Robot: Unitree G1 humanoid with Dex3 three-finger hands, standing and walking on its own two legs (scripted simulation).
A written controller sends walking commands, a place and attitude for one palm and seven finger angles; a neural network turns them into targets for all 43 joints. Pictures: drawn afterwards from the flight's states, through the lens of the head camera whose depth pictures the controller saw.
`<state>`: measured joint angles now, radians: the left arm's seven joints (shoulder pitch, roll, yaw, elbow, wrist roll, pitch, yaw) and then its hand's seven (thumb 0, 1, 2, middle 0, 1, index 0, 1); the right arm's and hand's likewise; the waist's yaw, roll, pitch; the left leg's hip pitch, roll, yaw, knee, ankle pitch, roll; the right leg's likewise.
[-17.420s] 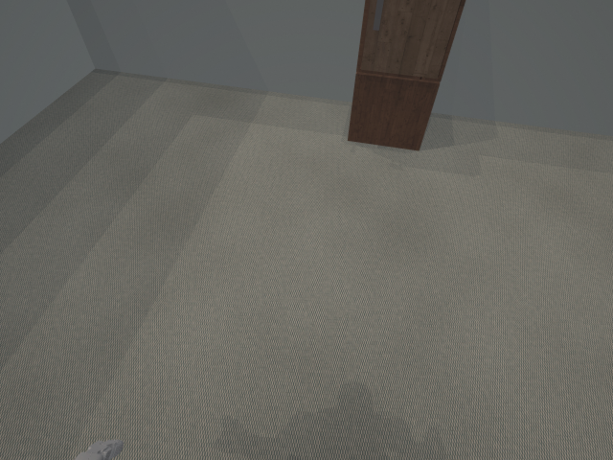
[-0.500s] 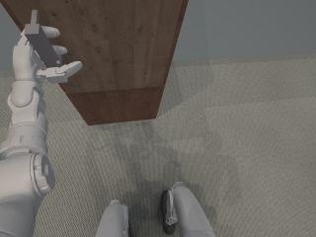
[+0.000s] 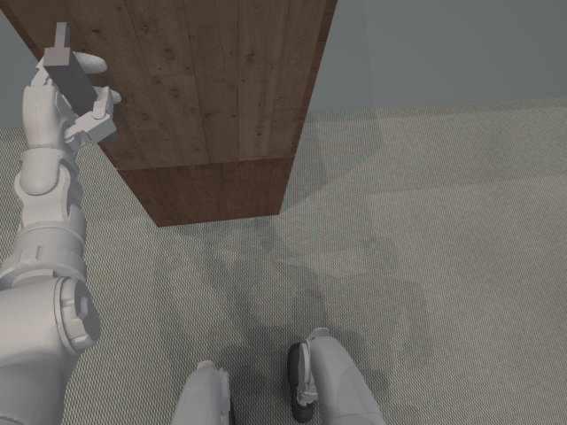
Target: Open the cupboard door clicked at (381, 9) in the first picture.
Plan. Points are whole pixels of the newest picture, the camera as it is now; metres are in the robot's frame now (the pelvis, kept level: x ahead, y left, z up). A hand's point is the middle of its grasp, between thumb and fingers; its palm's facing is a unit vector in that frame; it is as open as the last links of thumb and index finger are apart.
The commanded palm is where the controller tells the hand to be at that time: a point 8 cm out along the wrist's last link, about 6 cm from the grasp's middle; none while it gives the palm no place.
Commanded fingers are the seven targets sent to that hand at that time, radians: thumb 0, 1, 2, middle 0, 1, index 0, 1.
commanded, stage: pull the door open along its arc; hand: left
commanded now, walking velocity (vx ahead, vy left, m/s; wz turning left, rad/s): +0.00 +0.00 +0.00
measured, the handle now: (86, 88) +0.56 +0.22 +0.04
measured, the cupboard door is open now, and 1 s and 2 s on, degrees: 0 47 46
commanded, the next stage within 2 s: open thumb and fingers to let go in 0.96 s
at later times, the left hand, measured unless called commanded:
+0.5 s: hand (132, 184) +0.42 +0.15 +0.04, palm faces +0.22 -0.97 +0.06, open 6.3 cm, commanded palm +0.36 +0.19 +0.04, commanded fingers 0.00 0.90 0.90 -0.40 -1.35 -0.40 -1.35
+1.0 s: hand (232, 263) +0.31 +0.04 +0.05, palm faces +0.33 -0.94 -0.05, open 6.5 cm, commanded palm +0.26 +0.07 +0.04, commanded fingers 0.00 0.90 0.90 -0.40 -1.35 -0.40 -1.35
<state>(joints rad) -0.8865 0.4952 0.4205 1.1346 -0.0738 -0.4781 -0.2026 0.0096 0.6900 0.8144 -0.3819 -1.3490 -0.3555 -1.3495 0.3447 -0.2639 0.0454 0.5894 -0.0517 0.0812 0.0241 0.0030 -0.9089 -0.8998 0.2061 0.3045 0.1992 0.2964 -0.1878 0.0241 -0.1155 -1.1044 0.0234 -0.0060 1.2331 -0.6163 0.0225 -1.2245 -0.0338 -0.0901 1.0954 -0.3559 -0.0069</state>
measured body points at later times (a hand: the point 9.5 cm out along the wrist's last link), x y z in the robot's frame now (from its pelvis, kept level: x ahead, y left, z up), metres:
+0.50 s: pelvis +0.02 +0.00 +0.02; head +0.15 +0.01 +0.45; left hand +0.40 +0.20 +0.04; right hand +0.12 -0.25 -0.09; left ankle -0.03 +0.10 -0.63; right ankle +0.08 -0.13 -0.63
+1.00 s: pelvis +0.02 -0.03 +0.02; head +0.11 -0.03 +0.46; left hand +0.29 +0.09 +0.05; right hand +0.22 -0.22 -0.09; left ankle -0.03 +0.10 -0.63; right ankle +0.08 -0.13 -0.63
